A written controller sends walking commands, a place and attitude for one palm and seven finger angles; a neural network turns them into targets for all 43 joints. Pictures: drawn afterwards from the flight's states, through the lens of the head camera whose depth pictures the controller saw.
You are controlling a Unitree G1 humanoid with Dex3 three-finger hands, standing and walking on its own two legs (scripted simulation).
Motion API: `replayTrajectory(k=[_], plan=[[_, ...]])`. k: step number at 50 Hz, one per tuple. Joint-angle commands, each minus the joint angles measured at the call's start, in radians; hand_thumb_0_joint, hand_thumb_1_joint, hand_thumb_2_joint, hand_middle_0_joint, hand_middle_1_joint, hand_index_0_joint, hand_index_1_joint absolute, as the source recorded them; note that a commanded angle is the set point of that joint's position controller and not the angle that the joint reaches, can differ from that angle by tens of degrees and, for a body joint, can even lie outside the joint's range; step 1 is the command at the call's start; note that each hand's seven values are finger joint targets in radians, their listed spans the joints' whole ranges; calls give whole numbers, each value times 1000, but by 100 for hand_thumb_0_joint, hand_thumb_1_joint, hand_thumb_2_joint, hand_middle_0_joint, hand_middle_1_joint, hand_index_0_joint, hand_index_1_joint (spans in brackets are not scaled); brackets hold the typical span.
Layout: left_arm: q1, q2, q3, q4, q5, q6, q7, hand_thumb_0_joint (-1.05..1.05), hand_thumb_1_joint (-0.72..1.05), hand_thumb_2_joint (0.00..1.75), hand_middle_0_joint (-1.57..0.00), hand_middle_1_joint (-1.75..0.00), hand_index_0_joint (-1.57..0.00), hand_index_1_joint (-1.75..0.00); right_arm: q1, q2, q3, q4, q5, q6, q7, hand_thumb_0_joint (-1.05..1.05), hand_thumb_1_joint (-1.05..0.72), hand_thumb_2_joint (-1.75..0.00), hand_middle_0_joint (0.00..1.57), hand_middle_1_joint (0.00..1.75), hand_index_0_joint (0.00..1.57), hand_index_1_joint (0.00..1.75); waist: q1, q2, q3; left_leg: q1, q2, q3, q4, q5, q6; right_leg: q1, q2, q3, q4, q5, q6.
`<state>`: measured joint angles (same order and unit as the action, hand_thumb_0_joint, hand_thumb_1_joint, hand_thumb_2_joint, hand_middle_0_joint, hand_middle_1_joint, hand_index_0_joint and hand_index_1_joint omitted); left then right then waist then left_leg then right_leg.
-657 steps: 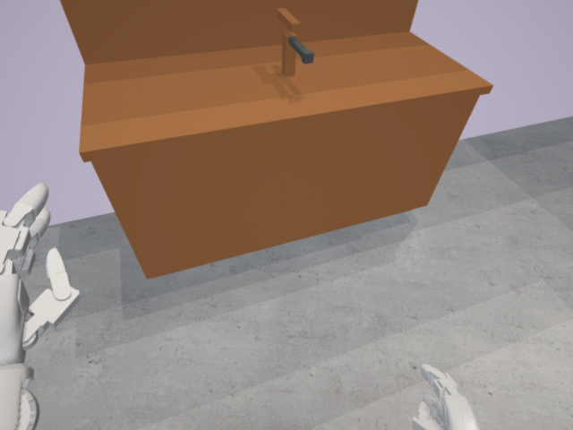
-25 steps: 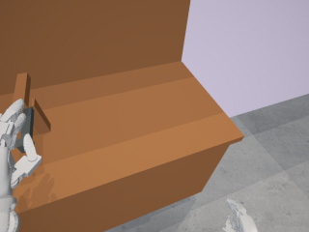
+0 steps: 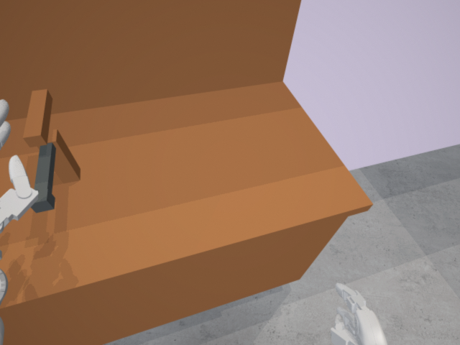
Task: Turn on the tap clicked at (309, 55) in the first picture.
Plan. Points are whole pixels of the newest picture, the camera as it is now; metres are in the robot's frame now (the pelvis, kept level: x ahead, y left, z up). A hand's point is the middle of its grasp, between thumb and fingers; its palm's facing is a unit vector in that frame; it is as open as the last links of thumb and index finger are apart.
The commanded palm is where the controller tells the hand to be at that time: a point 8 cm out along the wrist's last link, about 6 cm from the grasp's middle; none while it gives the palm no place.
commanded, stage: look again from close up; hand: left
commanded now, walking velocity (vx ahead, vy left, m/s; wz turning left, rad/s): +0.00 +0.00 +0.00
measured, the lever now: (41, 200) +0.29 +0.37 +0.06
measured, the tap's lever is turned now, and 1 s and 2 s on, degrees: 0 0 0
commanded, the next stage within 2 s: shuffle to correct the standing spot in 0.16 s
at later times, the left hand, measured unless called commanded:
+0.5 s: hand (49, 210) +0.22 +0.27 +0.16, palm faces +0.37 -0.86 -0.34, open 7.4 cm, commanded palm +0.16 +0.31 +0.18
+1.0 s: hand (40, 228) +0.20 +0.27 +0.15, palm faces +0.36 -0.87 -0.33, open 7.4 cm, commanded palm +0.14 +0.31 +0.18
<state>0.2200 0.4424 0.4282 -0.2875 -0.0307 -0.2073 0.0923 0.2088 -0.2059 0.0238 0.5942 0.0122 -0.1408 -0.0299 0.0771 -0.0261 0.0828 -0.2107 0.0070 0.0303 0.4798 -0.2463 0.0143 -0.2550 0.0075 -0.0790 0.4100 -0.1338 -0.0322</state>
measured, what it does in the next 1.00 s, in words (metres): steps on the spot: right foot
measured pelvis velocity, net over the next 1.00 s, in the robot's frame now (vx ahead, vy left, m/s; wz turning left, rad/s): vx -0.03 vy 0.03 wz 0.00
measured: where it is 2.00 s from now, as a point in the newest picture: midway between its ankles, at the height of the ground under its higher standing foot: outside the picture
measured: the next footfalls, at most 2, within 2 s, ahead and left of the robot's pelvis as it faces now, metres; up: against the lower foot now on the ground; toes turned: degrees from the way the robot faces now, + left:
right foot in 0.76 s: +0.03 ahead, -0.09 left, +0.00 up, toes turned +0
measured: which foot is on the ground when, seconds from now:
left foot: down 0.00-1.00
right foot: down 0.00-0.64, up 0.66-0.74, down 0.76-1.00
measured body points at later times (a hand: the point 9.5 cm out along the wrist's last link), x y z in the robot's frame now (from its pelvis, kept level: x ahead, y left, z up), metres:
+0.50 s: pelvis +0.00 +0.03 +0.00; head +0.04 +0.05 +0.44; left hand +0.20 +0.31 +0.18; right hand +0.18 -0.20 -0.08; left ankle +0.01 +0.11 -0.74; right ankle +0.06 -0.10 -0.74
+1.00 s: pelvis -0.03 +0.03 +0.00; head +0.01 +0.06 +0.45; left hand +0.18 +0.32 +0.17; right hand +0.15 -0.18 -0.07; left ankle +0.01 +0.11 -0.74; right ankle -0.01 -0.09 -0.74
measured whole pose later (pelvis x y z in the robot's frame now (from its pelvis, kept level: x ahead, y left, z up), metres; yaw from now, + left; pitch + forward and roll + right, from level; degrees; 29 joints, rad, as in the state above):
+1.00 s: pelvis -0.03 +0.03 +0.00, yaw +0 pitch -1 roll -2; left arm 0.40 0.34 0.34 -0.46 -0.04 -0.22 0.11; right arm 0.19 -0.19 0.04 0.57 0.01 -0.14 -0.02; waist 0.01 -0.03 0.07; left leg -0.27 -0.02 0.05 0.49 -0.22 0.06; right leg -0.22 0.00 -0.05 0.42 -0.20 0.00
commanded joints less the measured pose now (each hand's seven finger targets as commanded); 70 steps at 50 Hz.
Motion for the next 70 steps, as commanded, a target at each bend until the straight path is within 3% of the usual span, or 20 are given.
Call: replayTrajectory(k=[1, 7, 13, 19, 24, 30, 34, 37, 40, 42, 48, 55, 56, 57, 58, 59, 64, 67, 68, 70], plan=[[21, 35, -60, -340, -20, -114, 9, 0, 90, 90, -20, -30, -20, -30, -53, -114, -57, -158, 1, -95, 27, 0, -90, -90, 20, 30, 20, 30, -27, 206, -226, -17, 43, -47, -105, 62, 10, 199, -109, 178, -34, 21, 4], [153, 138, 87, -295, -30, -103, 27, 0, 90, 90, -20, -30, -20, -30, -71, -113, -58, -171, 9, -85, 14, 0, -90, -90, 20, 30, 20, 30, -32, -123, -138, -94, 44, -80, -123, -32, 5, 138, -85, 149, -85, -141, 19], [52, 128, 87, -333, -32, -122, 15, 0, 90, 90, -20, -30, -20, -30, -86, -103, -43, -171, 14, -88, -8, 0, -90, -90, 20, 30, 20, 30, -44, 119, -98, -120, 75, -88, -189, -93, 19, 136, -63, 120, -32, -98, 20], [76, 59, -23, -379, -16, -134, 26, 0, 90, 90, -20, -30, -20, -30, -54, -124, -46, -156, -4, -123, 7, 0, -90, -90, 20, 30, 20, 30, -40, 64, -151, -101, 39, -84, -88, 104, 6, 171, -115, 130, -19, 105, 17], [162, 97, 41, -388, -13, -143, 38, 0, 90, 90, -20, -30, -20, -30, -56, -131, -58, -157, -10, -96, 11, 0, -90, -90, 20, 30, 20, 30, -44, 12, -212, -88, 44, -109, -28, 219, -4, 168, -148, 140, 23, 208, -13], [183, 136, 104, -471, -20, -166, 18, 0, 90, 90, -20, -30, -20, -30, -86, -125, -63, -203, -7, -65, 6, 0, -90, -90, 20, 30, 20, 30, -33, 134, -227, -177, 158, -158, -99, 392, 29, 191, -84, 61, 263, 142, 18], [152, 93, 70, -478, -29, -151, 14, 0, 90, 90, -20, -30, -20, -30, -59, -119, -62, -180, -13, -77, 13, 0, -90, -90, 20, 30, 20, 30, -43, 171, -218, -74, 217, -170, -149, 343, 35, 52, -52, 52, 305, -222, 30], [102, 76, 44, -456, -16, -128, 24, 0, 90, 90, -20, -30, -20, -30, -53, -127, -64, -169, -3, -83, 19, 0, -90, -90, 20, 30, 20, 30, -47, 123, -184, -42, 203, -166, -79, 261, 29, 79, -66, 68, 120, -117, 25], [40, 70, 21, -396, -8, -104, 34, 0, 90, 90, -20, -30, -20, -30, -72, -127, -57, -158, 1, -77, 18, 0, -90, -90, 20, 30, 20, 30, -69, 22, -194, -48, 103, -127, -20, 104, -6, 142, -102, 141, -17, 138, 3], [57, 42, -7, -355, -13, -87, 30, 0, 90, 90, -20, -30, -20, -30, -81, -130, -65, -159, -2, -79, 11, 0, -90, -90, 20, 30, 20, 30, -70, -39, -180, -5, 42, -101, 3, -9, -14, 50, -138, 211, -72, 0, -27], [94, 123, 63, -447, -2, -87, 40, 0, 90, 90, -20, -30, -20, -30, -131, -119, -44, -181, 0, -59, 1, 0, -90, -90, 20, 30, 20, 30, -61, 161, -128, -91, 93, -169, -197, -159, 9, 91, -60, 126, -58, -170, 8], [191, 90, 53, -392, -16, -89, 31, 0, 90, 90, -20, -30, -20, -30, -78, -123, -56, -185, 4, -62, -3, 0, -90, -90, 20, 30, 20, 30, -61, 80, -180, -68, 86, -135, -163, 3, 5, 175, -61, 110, -54, 2, 11], [-855, 930, 630, -680, 137, -205, 21, 0, 90, 90, -20, -30, -20, -30, 19, -169, -48, -154, -71, -99, 1, 0, -90, -90, 20, 30, 20, 30, -36, 54, -73, -148, 80, -47, 1, 100, 16, -11, -98, 146, -105, 20, 40], [-253, 258, 205, -45, 22, -154, -26, 0, 90, 90, -20, -30, -20, -30, -52, -36, -7, -101, -24, -83, -8, 0, -90, -90, 20, 30, 20, 30, -69, 40, -238, -1, 33, -86, -59, 158, 18, -3, -128, 124, -55, -31, -24], [-22, 175, 165, -183, -20, -129, -13, 0, 90, 90, -20, -30, -20, -30, -57, -94, -60, -151, 2, -74, 7, 0, -90, -90, 20, 30, 20, 30, -30, 186, -269, 98, 55, -67, -85, 242, -7, 71, -69, 113, 18, 46, -31], [-4, 98, 82, -89, -9, -114, -21, 0, 90, 90, -20, -30, -20, -30, 0, -127, -73, -160, 1, -84, 8, 0, -90, -90, 20, 30, 20, 30, -38, 196, -282, 48, 76, -51, -59, 220, -3, 95, -67, 131, 25, 34, -24], [202, 3, -57, -274, -24, -92, -22, 0, 90, 90, -20, -30, -20, -30, -59, -127, -64, -175, 22, -74, 45, 0, -90, -90, 20, 30, 20, 30, -34, 48, -186, -28, 86, -78, -107, 101, 12, 105, -62, 100, -13, 9, 18], [182, 94, 31, -280, -15, -84, -2, 0, 90, 90, -20, -30, -20, -30, -76, -128, -64, -182, 13, -66, 22, 0, -90, -90, 20, 30, 20, 30, -38, -134, -146, -46, 67, -72, -99, -10, 5, 62, -69, 127, -75, -72, 18], [141, 172, 107, -329, -12, -84, 14, 0, 90, 90, -20, -30, -20, -30, -101, -128, -59, -180, 14, -58, 11, 0, -90, -90, 20, 30, 20, 30, -40, -121, -146, -19, 65, -68, -103, 3, 4, 41, -67, 125, -75, -77, 17], [85, 154, 107, -343, -19, -96, 12, 0, 90, 90, -20, -30, -20, -30, -98, -116, -53, -190, 5, -57, -6, 0, -90, -90, 20, 30, 20, 30, -49, -82, -146, -24, 58, -77, -106, 2, 13, 47, -71, 129, -71, -82, 13]])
